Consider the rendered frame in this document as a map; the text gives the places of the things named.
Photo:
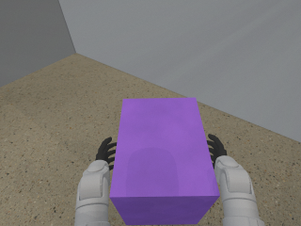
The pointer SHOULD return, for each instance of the carton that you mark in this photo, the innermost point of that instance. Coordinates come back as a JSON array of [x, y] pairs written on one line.
[[163, 172]]

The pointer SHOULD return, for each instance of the robot right forearm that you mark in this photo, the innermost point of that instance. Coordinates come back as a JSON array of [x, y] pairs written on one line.
[[237, 193]]

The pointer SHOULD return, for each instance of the right robot hand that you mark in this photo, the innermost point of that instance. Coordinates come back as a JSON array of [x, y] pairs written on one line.
[[218, 148]]

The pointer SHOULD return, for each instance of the robot left forearm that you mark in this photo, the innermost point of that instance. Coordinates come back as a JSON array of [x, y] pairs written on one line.
[[92, 198]]

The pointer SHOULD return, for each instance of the left robot hand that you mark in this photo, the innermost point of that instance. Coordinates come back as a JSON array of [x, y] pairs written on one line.
[[103, 152]]

